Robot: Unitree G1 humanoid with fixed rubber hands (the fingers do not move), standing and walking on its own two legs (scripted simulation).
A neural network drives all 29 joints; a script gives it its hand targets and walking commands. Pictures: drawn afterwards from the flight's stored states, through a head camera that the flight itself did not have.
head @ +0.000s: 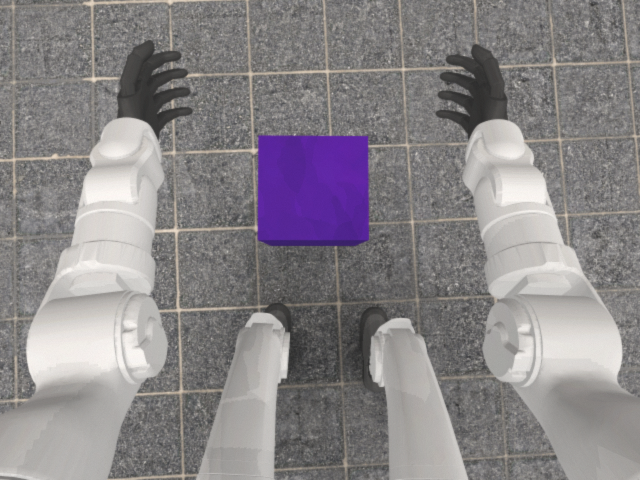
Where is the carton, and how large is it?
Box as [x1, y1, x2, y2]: [258, 135, 368, 245]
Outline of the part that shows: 258,135 259,240 270,245 355,245 368,239 367,136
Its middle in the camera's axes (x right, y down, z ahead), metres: -0.02 -0.10 +0.86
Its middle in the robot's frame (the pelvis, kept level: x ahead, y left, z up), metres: +0.48 +0.04 -0.51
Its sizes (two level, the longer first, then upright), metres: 0.210 0.200 0.250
